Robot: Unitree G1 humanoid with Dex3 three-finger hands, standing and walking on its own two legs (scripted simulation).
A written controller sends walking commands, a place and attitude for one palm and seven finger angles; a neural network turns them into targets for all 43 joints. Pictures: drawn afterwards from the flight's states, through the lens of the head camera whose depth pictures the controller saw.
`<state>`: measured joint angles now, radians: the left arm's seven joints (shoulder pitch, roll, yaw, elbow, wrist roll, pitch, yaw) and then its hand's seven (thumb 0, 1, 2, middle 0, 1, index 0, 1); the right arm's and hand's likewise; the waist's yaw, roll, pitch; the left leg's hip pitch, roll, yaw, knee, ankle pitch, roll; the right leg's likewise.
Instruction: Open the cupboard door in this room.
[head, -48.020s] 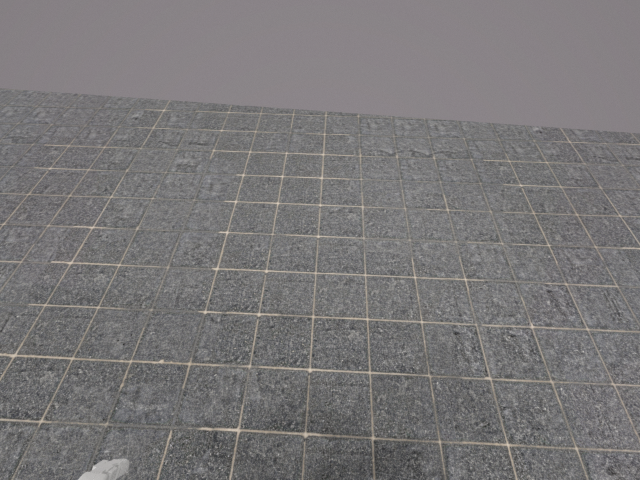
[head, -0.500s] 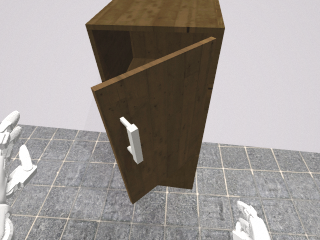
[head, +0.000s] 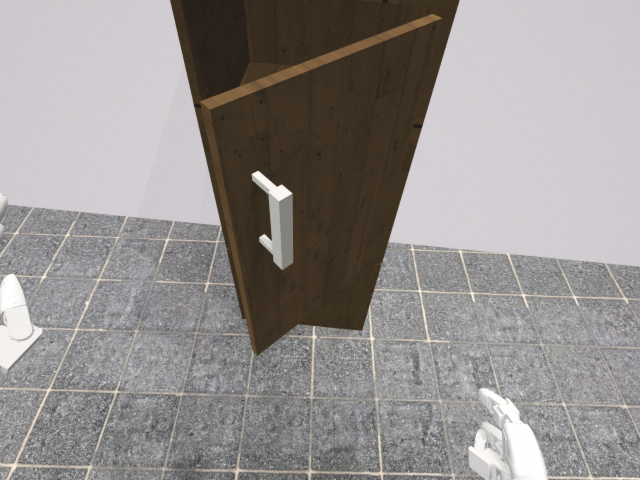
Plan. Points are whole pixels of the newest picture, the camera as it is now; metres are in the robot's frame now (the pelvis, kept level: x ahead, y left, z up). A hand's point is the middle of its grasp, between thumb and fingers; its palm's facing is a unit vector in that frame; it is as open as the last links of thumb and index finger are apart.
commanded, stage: step back with the hand held close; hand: left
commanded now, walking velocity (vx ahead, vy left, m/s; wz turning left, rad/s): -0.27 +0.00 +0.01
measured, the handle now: (272, 222) +0.41 +0.10 +0.09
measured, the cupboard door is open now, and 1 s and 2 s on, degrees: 47 47 47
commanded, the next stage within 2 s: stop stepping back and stand still in 0.58 s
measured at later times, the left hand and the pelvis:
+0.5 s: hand out of the picture +0.15 +0.28 +0.18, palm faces +0.45 -0.77 -0.45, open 7.4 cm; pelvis -0.06 +0.00 +0.01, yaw +0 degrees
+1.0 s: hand out of the picture +0.04 +0.27 +0.17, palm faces +0.39 -0.79 -0.47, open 7.4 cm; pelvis -0.16 +0.01 +0.01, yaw +0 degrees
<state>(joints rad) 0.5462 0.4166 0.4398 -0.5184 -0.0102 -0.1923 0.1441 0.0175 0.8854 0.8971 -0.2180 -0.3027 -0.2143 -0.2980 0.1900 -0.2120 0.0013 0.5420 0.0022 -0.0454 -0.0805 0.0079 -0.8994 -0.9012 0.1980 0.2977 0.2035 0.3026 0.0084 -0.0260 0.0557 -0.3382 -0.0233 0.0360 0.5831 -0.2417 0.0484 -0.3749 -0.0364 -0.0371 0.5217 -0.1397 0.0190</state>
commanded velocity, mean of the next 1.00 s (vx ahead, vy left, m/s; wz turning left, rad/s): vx -0.18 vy -0.01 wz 0.00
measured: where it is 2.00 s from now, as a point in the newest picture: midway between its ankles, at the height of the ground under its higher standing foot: outside the picture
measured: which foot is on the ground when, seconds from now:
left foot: down 0.00-1.00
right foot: down 0.00-0.28, up 0.30-0.52, down 0.54-1.00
